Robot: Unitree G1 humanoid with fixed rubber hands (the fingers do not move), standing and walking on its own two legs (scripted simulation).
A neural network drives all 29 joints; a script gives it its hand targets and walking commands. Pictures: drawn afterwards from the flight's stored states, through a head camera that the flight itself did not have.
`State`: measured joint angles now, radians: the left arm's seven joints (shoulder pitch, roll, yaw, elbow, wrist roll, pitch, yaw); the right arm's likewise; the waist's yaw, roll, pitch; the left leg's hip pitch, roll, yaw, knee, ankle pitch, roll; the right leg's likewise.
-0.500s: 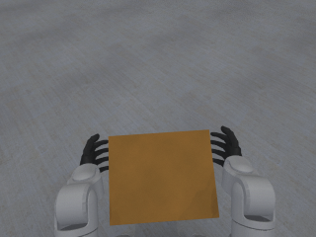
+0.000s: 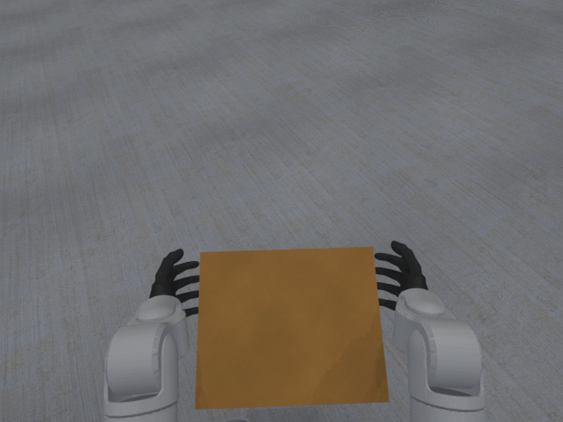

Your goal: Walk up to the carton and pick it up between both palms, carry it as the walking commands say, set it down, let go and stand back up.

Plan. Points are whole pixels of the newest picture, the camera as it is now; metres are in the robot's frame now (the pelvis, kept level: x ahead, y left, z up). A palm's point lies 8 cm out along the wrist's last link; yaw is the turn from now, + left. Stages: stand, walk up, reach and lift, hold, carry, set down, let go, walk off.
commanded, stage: carry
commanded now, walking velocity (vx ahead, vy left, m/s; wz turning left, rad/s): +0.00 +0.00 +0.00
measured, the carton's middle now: (288, 320) +0.28 +0.00 -0.02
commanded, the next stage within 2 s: none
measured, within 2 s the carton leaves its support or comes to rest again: neither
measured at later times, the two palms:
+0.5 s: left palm (98, 387) +0.16 +0.21 +0.09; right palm (377, 351) +0.19 -0.10 +0.09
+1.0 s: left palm (122, 385) +0.16 +0.19 +0.08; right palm (398, 359) +0.18 -0.12 +0.09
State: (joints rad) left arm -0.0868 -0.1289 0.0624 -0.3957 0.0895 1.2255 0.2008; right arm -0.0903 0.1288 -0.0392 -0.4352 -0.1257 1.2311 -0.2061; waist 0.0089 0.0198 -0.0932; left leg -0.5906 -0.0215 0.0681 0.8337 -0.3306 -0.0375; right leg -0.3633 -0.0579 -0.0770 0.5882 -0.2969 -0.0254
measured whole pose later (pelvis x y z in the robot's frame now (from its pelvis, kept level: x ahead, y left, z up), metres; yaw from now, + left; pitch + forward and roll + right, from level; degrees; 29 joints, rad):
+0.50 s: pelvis -0.08 +0.04 +0.00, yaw +1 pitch +2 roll +1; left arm -0.10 -0.13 0.07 -0.39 0.10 1.26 0.21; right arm -0.12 0.13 -0.05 -0.38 -0.13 1.23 -0.19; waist 0.04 -0.02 -0.11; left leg -0.38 0.00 0.10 0.55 -0.22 0.03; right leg -0.44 -0.10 -0.07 0.56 -0.16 0.03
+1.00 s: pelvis -0.09 +0.02 -0.01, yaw +1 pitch +3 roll +1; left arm -0.10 -0.13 0.08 -0.37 0.12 1.21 0.19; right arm -0.14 0.13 -0.05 -0.36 -0.13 1.20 -0.18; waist 0.01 -0.01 -0.09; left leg -0.41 0.02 0.09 0.57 -0.21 0.01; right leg -0.47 -0.07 -0.08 0.56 -0.15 0.00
